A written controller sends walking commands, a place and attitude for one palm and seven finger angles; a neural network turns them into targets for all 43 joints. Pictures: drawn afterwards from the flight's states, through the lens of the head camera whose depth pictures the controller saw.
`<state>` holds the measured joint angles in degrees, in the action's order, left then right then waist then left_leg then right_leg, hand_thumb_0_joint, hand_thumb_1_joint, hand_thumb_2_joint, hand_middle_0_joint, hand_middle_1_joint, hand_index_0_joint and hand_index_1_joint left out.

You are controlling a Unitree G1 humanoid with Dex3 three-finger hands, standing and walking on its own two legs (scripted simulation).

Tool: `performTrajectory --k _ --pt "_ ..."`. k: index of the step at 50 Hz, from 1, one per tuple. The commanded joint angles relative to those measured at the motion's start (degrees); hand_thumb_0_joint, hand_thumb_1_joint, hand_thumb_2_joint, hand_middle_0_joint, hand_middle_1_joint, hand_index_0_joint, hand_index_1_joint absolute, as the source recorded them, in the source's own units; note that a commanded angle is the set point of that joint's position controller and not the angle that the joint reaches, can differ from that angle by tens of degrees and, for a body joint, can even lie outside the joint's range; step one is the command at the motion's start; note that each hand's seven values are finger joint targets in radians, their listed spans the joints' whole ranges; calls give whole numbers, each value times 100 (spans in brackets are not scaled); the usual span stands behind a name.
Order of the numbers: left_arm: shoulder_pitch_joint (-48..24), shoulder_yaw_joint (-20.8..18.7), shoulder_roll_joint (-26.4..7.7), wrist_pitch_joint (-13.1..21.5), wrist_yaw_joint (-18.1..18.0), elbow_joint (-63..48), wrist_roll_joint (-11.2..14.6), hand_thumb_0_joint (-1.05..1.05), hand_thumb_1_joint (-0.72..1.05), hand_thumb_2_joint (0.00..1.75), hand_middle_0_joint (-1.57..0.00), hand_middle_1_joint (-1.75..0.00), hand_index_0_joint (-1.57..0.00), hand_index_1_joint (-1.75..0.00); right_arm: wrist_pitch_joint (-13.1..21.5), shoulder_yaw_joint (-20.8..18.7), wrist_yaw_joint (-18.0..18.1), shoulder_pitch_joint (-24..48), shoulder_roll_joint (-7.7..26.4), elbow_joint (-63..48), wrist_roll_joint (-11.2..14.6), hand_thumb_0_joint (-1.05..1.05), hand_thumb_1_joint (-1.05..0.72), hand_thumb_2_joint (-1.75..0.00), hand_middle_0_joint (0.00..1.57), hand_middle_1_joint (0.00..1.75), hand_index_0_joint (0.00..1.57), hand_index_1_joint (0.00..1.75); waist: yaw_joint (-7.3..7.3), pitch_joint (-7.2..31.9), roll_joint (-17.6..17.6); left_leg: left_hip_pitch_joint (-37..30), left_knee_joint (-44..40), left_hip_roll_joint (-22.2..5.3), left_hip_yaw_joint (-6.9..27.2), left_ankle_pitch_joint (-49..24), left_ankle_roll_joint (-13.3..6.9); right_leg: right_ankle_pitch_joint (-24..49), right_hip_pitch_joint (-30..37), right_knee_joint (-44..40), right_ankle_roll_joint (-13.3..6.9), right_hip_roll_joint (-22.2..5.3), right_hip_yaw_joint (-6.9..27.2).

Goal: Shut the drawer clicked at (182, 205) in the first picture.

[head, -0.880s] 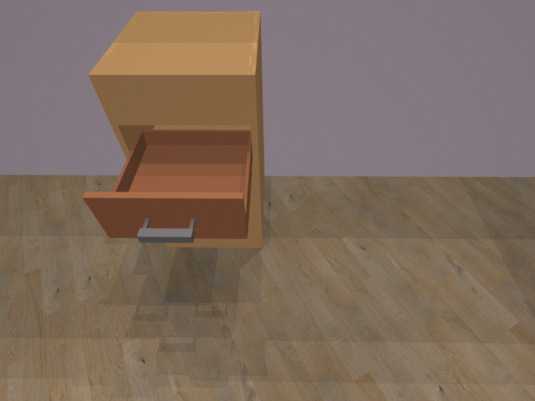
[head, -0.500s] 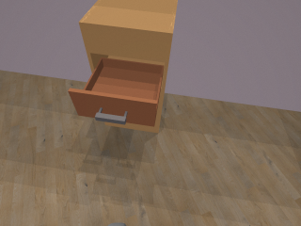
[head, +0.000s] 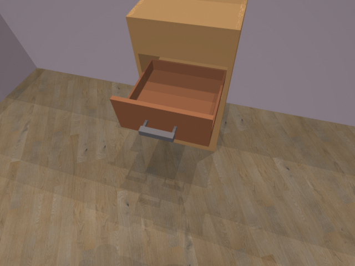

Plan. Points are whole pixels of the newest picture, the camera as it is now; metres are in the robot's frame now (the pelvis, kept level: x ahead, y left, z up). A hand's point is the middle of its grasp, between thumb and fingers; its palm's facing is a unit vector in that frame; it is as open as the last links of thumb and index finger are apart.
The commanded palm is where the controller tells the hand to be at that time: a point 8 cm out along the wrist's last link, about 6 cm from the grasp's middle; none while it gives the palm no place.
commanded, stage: stand and wait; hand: left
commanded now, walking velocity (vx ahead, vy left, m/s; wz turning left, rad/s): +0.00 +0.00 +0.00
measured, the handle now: (158, 129) +0.58 +0.12 -0.19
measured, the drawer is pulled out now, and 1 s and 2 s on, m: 0.29 0.29 0.29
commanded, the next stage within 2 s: turn or walk to find it in 0.32 s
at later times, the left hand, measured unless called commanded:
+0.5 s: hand out of the picture +0.05 +0.16 -0.17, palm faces +0.06 -0.97 -0.22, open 7.4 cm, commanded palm none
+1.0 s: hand out of the picture +0.02 +0.16 -0.17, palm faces +0.09 -0.97 -0.21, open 7.4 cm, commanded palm none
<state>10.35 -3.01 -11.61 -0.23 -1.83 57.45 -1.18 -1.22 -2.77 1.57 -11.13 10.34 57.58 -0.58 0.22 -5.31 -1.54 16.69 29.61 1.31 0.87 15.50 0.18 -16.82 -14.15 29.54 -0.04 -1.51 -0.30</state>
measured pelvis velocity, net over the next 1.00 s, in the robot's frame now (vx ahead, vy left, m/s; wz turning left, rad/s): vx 0.01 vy -0.02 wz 0.05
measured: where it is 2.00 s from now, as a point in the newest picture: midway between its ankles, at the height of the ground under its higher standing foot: outside the picture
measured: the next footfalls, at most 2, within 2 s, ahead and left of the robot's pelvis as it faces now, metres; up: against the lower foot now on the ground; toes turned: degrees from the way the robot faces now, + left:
none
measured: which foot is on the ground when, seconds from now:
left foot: down 0.00-1.00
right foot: down 0.00-1.00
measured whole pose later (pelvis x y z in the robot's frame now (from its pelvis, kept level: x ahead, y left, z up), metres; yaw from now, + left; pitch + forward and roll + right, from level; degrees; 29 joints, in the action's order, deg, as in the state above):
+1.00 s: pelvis +0.01 -0.02 +0.01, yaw +3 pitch -2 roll +0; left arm 13.1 -2.0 -9.5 -0.7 -1.7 63.2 -0.3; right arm -0.7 -1.3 2.4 -13.3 8.6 63.7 -0.7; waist 0.0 -4.7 -0.1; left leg 10.1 24.3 -1.2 4.1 12.8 2.4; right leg -16.0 -6.6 24.0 -2.0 0.8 -4.0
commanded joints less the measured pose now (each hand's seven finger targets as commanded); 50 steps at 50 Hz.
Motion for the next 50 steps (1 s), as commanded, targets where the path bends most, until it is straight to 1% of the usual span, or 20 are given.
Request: performTrajectory --k 1,3,4,6,7,8,10,11,14,16,19,21,28,30,31,32,34,37,46,50 --pt "182 -90 -848 89 -18 -129 -8 0 90 90 -20 -30 -20 -30 29 -101 -47 -330 270 -153 -32 0 -90 -90 20 30 20 30 52 517 1522 -280 354 -127 45 203 54 1756 263 -929 -683 -1007 986" --pt "220 -50 -744 118 -43 -31 51 0 90 90 -20 -30 -20 -30 70 -91 -10 -425 435 -41 6 0 -90 -90 20 30 20 30 86 521 1407 -358 60 -266 142 -448 30 2834 625 -661 -601 -925 738" --pt "241 -47 -688 118 -52 3 60 0 90 90 -20 -30 -20 -30 103 -77 2 -448 452 40 15 0 -90 -90 20 30 20 30 112 569 1042 -685 -250 -356 178 -1189 17 2832 491 -529 -469 -788 600" --pt "326 -41 -540 72 -69 33 58 0 90 90 -20 -30 -20 -30 137 -47 31 -438 526 165 -8 0 -90 -90 20 30 20 30 58 538 326 -1077 -361 -654 287 -2199 -48 2049 233 -453 -239 -430 349" --pt "320 -31 -528 45 -65 92 66 0 90 90 -20 -30 -20 -30 140 -22 49 -414 468 240 -8 0 -90 -90 20 30 20 30 59 462 -78 -1037 -412 -689 349 -2380 -92 1794 279 -502 -201 -392 306" --pt "320 -31 -535 34 -53 150 71 0 90 90 -20 -30 -20 -30 132 4 62 -376 426 296 0 0 -90 -90 20 30 20 30 41 357 -245 -973 -500 -692 345 -2266 -90 1579 318 -601 -187 -373 327" --pt "387 -18 -511 51 -35 254 76 0 90 90 -20 -30 -20 -30 122 28 78 -352 387 339 -1 0 -90 -90 20 30 20 30 31 318 -105 -957 -555 -644 287 -1906 -49 1554 387 -787 -202 -386 373" --pt "404 -12 -514 54 -35 284 73 0 90 90 -20 -30 -20 -30 117 17 83 -397 362 353 10 0 -90 -90 20 30 20 30 36 342 110 -964 -557 -648 292 -1796 -46 1540 443 -843 -206 -379 355" --pt "408 10 -456 65 -20 372 81 0 90 90 -20 -30 -20 -30 125 33 97 -424 364 428 -7 0 -90 -90 20 30 20 30 45 434 -23 -1032 -676 -623 256 -1599 -25 1509 543 -976 -214 -398 387" --pt "479 18 -471 93 -27 387 79 0 90 90 -20 -30 -20 -30 135 16 104 -443 345 440 -3 0 -90 -90 20 30 20 30 27 497 153 -1104 -664 -631 234 -1663 -16 1720 628 -1012 -221 -371 398" --pt "480 -24 -514 75 -37 376 91 0 90 90 -20 -30 -20 -30 105 19 102 -470 373 449 -3 0 -90 -90 20 30 20 30 23 483 76 -947 -585 -602 208 -1742 18 1953 748 -873 -228 -469 291" --pt "522 -60 -548 63 -51 335 83 0 90 90 -20 -30 -20 -30 88 -4 101 -473 355 418 4 0 -90 -90 20 30 20 30 -10 433 181 -803 -469 -579 228 -1812 18 2103 816 -762 -248 -491 232" --pt "528 -169 -655 8 -63 182 69 0 90 90 -20 -30 -20 -30 27 -53 83 -456 300 317 8 0 -90 -90 20 30 20 30 -34 366 568 -434 131 -379 137 -1280 69 2287 791 -687 -541 -887 329" --pt "368 -155 -585 8 -56 141 69 0 90 90 -20 -30 -20 -30 37 -49 80 -562 284 362 -7 0 -90 -90 20 30 20 30 46 327 369 -650 -63 -457 250 -1507 43 1928 528 -611 -484 -770 217" --pt "352 -137 -505 6 -60 126 65 0 90 90 -20 -30 -20 -30 54 -42 81 -617 288 397 -19 0 -90 -90 20 30 20 30 50 344 140 -739 -226 -570 402 -1838 -9 1706 483 -488 -383 -565 100" --pt "335 -126 -458 -3 -57 115 71 0 90 90 -20 -30 -20 -30 70 -36 90 -650 352 425 -33 0 -90 -90 20 30 20 30 41 293 -148 -653 -383 -704 602 -2132 -88 1472 511 -407 -276 -414 -7" --pt "369 -103 -412 -19 -51 158 80 0 90 90 -20 -30 -20 -30 78 -10 108 -513 417 409 -31 0 -90 -90 20 30 20 30 -37 166 -366 -461 -580 -792 774 -1998 -171 962 576 -554 -186 -323 -7" --pt "432 -58 -396 -8 -32 229 77 0 90 90 -20 -30 -20 -30 86 3 112 -494 375 388 -20 0 -90 -90 20 30 20 30 -24 174 1 -475 -609 -663 664 -1539 -115 890 625 -809 -206 -363 85" --pt "470 3 -454 49 -8 312 81 0 90 90 -20 -30 -20 -30 115 44 103 -533 377 440 -18 0 -90 -90 20 30 20 30 -5 255 222 -761 -742 -586 475 -1445 -21 909 608 -1093 -213 -375 145" --pt "486 15 -450 57 -6 379 89 0 90 90 -20 -30 -20 -30 117 74 102 -552 388 473 -25 0 -90 -90 20 30 20 30 6 187 142 -732 -801 -577 433 -1415 4 900 632 -1184 -226 -411 173"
